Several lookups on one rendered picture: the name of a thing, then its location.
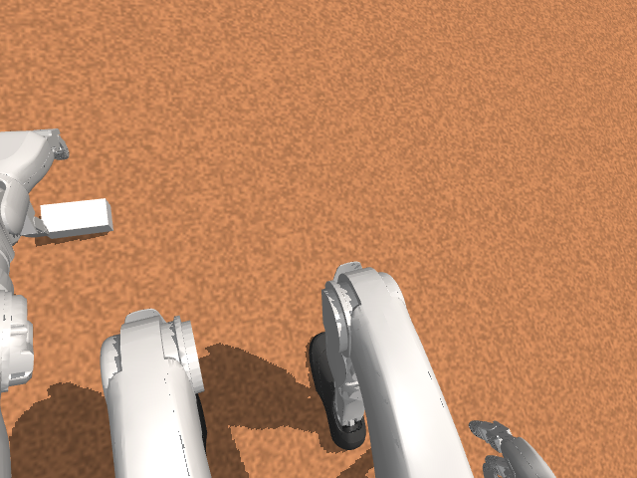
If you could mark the right robot foot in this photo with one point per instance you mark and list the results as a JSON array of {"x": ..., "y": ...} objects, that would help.
[{"x": 345, "y": 437}]

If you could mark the left robot arm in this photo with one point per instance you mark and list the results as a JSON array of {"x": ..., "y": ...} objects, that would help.
[{"x": 16, "y": 333}]

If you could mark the left robot hand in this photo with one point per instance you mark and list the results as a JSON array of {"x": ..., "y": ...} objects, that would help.
[{"x": 27, "y": 156}]

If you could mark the right robot hand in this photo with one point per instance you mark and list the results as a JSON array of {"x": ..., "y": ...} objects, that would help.
[{"x": 520, "y": 459}]

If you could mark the small box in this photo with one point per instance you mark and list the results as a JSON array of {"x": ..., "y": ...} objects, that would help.
[{"x": 77, "y": 218}]

